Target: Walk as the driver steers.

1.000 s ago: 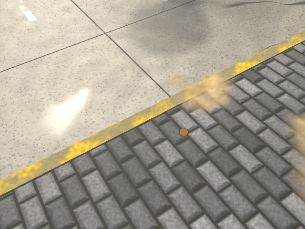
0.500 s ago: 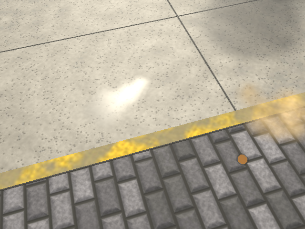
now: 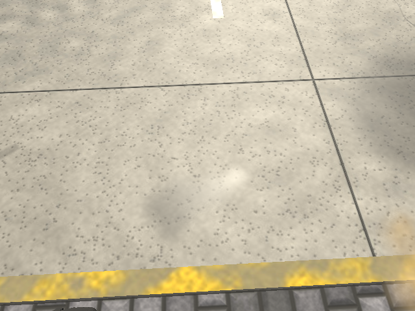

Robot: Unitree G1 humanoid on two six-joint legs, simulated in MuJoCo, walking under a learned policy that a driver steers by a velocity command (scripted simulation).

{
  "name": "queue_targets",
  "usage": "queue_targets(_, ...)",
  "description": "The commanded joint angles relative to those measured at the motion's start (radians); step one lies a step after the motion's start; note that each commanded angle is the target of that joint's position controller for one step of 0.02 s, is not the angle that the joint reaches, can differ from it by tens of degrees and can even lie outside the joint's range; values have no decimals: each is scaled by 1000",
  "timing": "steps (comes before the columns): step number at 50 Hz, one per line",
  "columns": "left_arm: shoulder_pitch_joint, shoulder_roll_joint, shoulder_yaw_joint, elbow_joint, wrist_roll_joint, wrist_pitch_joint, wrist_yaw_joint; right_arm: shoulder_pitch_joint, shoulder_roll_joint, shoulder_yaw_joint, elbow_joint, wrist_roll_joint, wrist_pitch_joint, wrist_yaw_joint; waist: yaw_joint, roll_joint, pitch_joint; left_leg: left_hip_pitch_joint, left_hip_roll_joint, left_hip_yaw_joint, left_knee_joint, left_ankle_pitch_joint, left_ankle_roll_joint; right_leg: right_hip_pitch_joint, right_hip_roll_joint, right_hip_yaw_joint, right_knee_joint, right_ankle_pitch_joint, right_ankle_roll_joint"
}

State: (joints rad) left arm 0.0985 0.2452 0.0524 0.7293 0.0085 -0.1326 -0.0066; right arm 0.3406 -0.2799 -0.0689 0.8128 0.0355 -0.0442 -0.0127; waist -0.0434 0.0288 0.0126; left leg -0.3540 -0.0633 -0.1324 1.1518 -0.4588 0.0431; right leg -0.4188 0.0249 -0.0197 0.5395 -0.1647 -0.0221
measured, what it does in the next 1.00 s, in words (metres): walks ahead, turning right: left foot, then right foot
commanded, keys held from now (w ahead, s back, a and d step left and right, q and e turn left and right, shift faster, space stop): w+q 0.02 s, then e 0.98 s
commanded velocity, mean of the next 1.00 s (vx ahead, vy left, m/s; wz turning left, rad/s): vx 0.13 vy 0.00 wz -0.30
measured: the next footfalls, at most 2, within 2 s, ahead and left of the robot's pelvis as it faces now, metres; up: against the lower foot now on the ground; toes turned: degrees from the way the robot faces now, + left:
left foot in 0.32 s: +0.27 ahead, +0.13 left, +0.00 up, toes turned -2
right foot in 0.72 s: +0.20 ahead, -0.12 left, +0.00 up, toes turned -17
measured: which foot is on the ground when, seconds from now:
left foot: up 0.00-0.30, down 0.32-0.72, up 0.74-1.00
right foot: down 0.00-0.34, up 0.36-0.70, down 0.72-1.00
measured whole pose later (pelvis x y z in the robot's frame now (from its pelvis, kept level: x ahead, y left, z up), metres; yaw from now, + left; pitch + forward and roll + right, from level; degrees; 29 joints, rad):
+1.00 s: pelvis +0.17 -0.03 +0.02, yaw -23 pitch +3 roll +3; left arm 0.22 0.29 0.06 0.62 0.00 0.02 0.03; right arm 0.11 -0.31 -0.10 0.78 0.00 0.01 -0.05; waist 0.00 0.01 0.02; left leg -0.55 -0.01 -0.07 0.96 -0.32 -0.07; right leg -0.33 0.05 0.10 0.47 -0.19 -0.06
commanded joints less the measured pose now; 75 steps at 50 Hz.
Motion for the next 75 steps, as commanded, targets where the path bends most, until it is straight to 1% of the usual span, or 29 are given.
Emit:
queue_targets(1,116,107,32,-21,7,12,5,-69,-120,-32,-112,-13,-11,1,78,-96,-43,-404,143,-12,120,121,-14,373,-324,386,-286,-78,-151)
queue_targets(7,102,139,36,33,-6,3,-12,-84,-1,1,-129,-43,-3,0,13,-110,-56,-208,133,80,-257,217,-51,230,-237,115,-288,661,-199)
queue_targets(12,173,193,49,66,-31,50,5,-232,-36,1,-158,-34,-15,15,65,-143,-90,-78,63,107,-537,395,-61,267,-214,116,-230,559,-166)
queue_targets(15,150,191,48,59,-45,65,14,-194,-82,-20,-147,-41,-23,9,19,-146,-99,67,48,106,-724,496,-19,252,-196,175,-126,377,-114)
queue_targets(16,168,158,40,56,-40,63,15,-158,-125,-34,-141,-51,-25,-1,11,-115,-127,187,108,66,-762,641,14,201,-145,158,-46,285,-70)
queue_targets(17,181,93,19,27,-14,56,15,-90,-204,-51,-150,-76,-19,-17,6,33,-228,412,313,-91,-685,1020,94,36,-61,100,172,-16,-13)
queue_targets(18,302,48,1,31,-12,58,17,-74,-214,-53,-155,-72,2,-21,28,233,-325,560,531,-274,-665,1155,258,-169,10,48,417,-565,36)
queue_targets(20,238,166,38,25,-35,92,27,-98,-128,-33,-155,-48,16,-15,7,129,-252,432,453,-222,-749,786,249,-276,-46,75,638,-507,68)
queue_targets(22,229,165,49,28,-24,140,45,-213,-91,-20,-161,-42,20,-15,48,110,-156,246,389,-114,-826,535,199,-246,-88,76,653,-380,98)
queue_targets(26,215,114,44,-13,-20,175,48,-286,-101,-27,-143,-60,19,-23,82,127,-93,55,341,58,-895,457,193,-117,-91,25,560,-235,103)
queue_targets(33,149,127,40,-86,-17,175,-2,-266,-164,-49,-108,-27,36,-30,65,121,-134,133,397,124,-818,471,155,57,-83,-33,195,-151,32)
queue_targets(35,204,138,53,-68,-10,177,-6,-250,-146,-46,-90,-12,45,-28,88,79,-126,86,355,176,-714,338,76,185,-35,-61,22,-49,-19)
queue_targets(36,223,184,69,-70,-3,176,2,-200,-107,-40,-69,-20,51,-24,79,-50,-87,-9,287,250,-555,204,-4,253,-80,51,-99,92,-63)
queue_targets(37,215,310,93,-108,0,175,23,-183,-50,-22,-102,-66,52,-15,33,-386,-57,-292,132,335,-217,-157,-119,358,-351,435,-161,399,-197)
queue_targets(38,229,323,88,-133,32,155,11,-298,-92,-34,-140,-61,46,-23,110,-328,-92,-376,62,149,-31,-231,-114,286,-425,550,-219,385,-332)
queue_targets(39,209,296,82,-132,41,135,4,-329,-119,-43,-145,-38,47,-29,106,-233,-85,-388,77,93,34,-151,-92,266,-372,488,-232,281,-303)
queue_targets(41,100,230,64,-148,-1,124,14,-271,-127,-54,-103,-42,58,-46,45,-151,-78,-381,105,62,17,18,-78,252,-282,374,-211,183,-196)
queue_targets(44,76,197,48,-170,-5,130,31,-228,-115,-55,-93,-44,54,-43,22,-159,-118,-298,76,65,20,125,-95,227,-230,319,-199,245,-183)
queue_targets(49,115,221,61,-180,-14,142,48,-276,-80,-36,-110,-38,40,-32,57,-168,-118,-272,56,43,-248,153,-120,293,-213,370,-179,167,-190)
queue_targets(56,85,236,72,-214,-17,162,34,-260,-104,-38,-114,-23,15,-1,63,-198,-115,-95,17,36,-480,86,-104,246,-193,513,-146,201,-206)
queue_targets(59,41,228,71,-228,-36,172,36,-189,-111,-44,-98,-23,2,12,12,-187,-126,70,20,58,-747,248,-70,220,-140,523,-88,215,-155)
queue_targets(60,54,203,65,-232,-36,173,39,-156,-149,-57,-91,-32,3,11,12,-143,-142,195,107,11,-798,346,-37,137,-96,487,-34,85,-108)
queue_targets(61,112,139,49,-228,-22,173,36,-153,-214,-69,-103,-48,12,4,54,83,-160,311,325,-178,-822,492,51,-9,24,331,185,-262,-45)
queue_targets(62,98,193,67,-260,-29,162,34,-164,-241,-73,-99,-77,16,7,64,291,-95,252,466,-386,-848,634,219,-193,121,182,378,-505,10)
queue_targets(63,121,266,91,-234,-14,156,33,-215,-184,-58,-131,-69,12,3,65,178,-81,232,473,-334,-839,640,246,-208,48,197,562,-456,46)
queue_targets(64,132,275,100,-209,-21,160,30,-259,-137,-46,-143,-59,15,-5,79,123,-73,217,406,-225,-822,615,200,-206,38,184,627,-386,63)
queue_targets(66,149,225,90,-186,-22,180,30,-288,-115,-36,-155,-37,22,-15,73,94,-49,228,333,-106,-809,591,161,-240,22,160,710,-290,100)
queue_targets(69,84,167,66,-217,-37,184,21,-234,-131,-36,-147,-47,40,-30,31,121,-45,269,303,-5,-825,609,173,-251,-5,83,620,-231,126)
queue_targets(75,42,144,46,-253,-26,181,2,-222,-205,-60,-150,-38,57,-18,-1,162,-83,264,355,77,-816,629,179,-61,-58,-6,306,-242,108)
Velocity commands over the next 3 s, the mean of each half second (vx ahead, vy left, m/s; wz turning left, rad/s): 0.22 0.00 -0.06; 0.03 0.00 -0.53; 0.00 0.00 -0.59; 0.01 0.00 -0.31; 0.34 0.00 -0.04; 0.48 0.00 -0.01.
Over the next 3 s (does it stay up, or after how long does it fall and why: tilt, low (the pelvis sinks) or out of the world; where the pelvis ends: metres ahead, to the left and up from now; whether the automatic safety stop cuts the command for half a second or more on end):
stays up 0.41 -0.37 0.00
